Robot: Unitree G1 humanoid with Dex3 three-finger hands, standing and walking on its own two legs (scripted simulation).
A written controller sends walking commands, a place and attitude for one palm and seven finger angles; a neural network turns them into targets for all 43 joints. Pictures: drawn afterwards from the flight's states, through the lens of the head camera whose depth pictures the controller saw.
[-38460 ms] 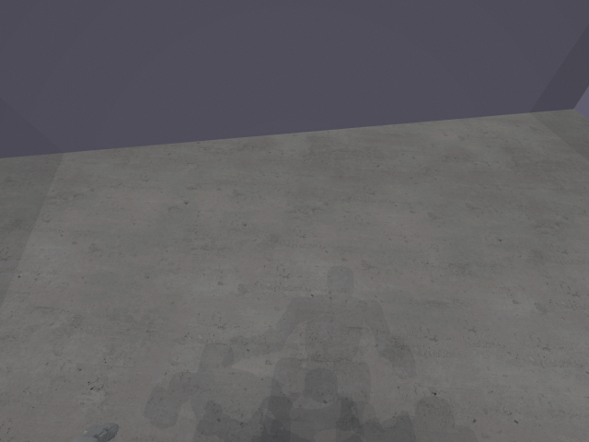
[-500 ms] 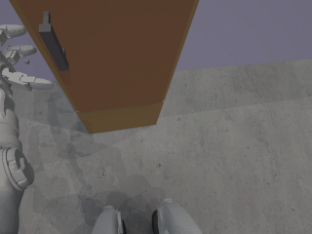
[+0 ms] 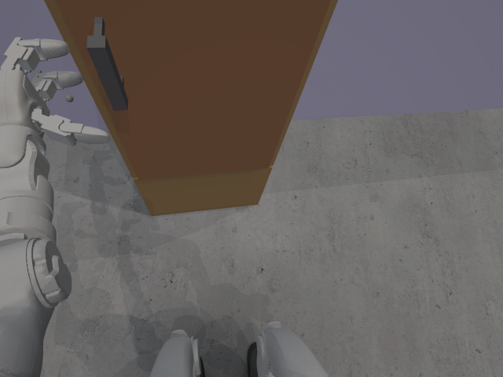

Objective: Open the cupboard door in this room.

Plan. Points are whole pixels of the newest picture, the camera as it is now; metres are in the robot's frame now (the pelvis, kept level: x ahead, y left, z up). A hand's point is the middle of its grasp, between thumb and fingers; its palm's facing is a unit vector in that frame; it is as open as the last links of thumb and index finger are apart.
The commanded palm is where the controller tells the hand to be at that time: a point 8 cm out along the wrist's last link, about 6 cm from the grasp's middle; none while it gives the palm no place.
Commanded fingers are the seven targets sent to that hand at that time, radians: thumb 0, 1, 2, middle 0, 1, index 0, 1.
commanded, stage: move the hooked fingers beside the handle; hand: left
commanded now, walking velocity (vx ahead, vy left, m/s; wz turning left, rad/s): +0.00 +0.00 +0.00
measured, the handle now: (110, 66) +0.57 +0.18 +0.08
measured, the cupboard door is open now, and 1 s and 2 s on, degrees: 0 0 0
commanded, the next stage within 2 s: slide the fingers in behind the handle in 0.08 s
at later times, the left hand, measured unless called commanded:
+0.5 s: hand (84, 100) +0.52 +0.21 +0.06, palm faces +0.08 -1.00 +0.00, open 14.0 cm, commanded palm +0.50 +0.25 +0.07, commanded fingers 0.00 -0.50 0.30 -0.30 -1.20 -0.30 -1.20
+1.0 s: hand (104, 99) +0.52 +0.18 +0.06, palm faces +0.08 -1.00 +0.01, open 14.0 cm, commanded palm +0.49 +0.22 +0.07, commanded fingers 0.00 -0.50 0.30 -0.30 -1.20 -0.30 -1.20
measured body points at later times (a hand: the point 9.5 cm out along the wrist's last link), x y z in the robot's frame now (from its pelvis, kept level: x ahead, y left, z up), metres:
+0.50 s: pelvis +0.00 +0.00 +0.00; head +0.14 +0.04 +0.43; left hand +0.51 +0.26 +0.07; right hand -0.02 -0.26 -0.10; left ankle +0.00 +0.09 -0.66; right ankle +0.01 -0.11 -0.66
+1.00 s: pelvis +0.00 +0.00 +0.00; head +0.14 +0.03 +0.43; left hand +0.51 +0.24 +0.07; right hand +0.00 -0.26 -0.11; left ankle +0.00 +0.09 -0.66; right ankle +0.01 -0.11 -0.66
